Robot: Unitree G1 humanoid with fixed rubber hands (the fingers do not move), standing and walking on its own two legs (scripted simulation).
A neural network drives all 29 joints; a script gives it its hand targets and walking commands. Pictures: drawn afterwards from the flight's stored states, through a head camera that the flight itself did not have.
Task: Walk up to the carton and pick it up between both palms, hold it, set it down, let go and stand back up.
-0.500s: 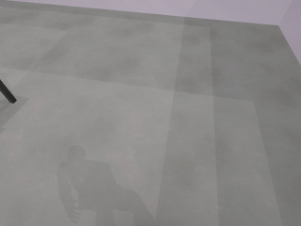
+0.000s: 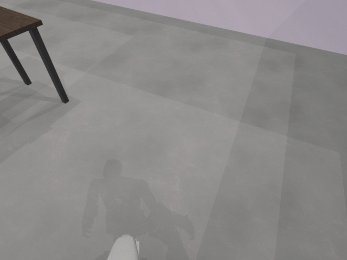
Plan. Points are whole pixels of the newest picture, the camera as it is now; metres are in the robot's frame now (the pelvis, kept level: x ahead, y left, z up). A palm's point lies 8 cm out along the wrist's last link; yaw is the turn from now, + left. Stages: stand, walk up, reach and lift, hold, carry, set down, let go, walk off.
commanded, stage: walk up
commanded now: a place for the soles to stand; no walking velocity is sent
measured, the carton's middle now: out of the picture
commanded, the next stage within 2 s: none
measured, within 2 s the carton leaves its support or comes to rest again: neither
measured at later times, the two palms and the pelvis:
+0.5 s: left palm (16, 203) +0.27 +0.42 -0.10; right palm (213, 215) +0.25 -0.11 -0.12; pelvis +0.20 +0.15 +0.00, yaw +20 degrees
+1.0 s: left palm (19, 221) +0.23 +0.40 -0.11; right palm (138, 105) +0.69 +0.14 -0.11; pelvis +0.43 +0.25 +0.00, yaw +39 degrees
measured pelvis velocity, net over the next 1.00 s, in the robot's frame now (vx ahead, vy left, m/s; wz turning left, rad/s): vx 0.43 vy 0.25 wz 0.68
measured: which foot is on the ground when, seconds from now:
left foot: up 0.00-0.16, down 0.18-0.66, up 0.68-1.00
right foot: down 0.00-0.20, up 0.22-0.62, down 0.64-1.00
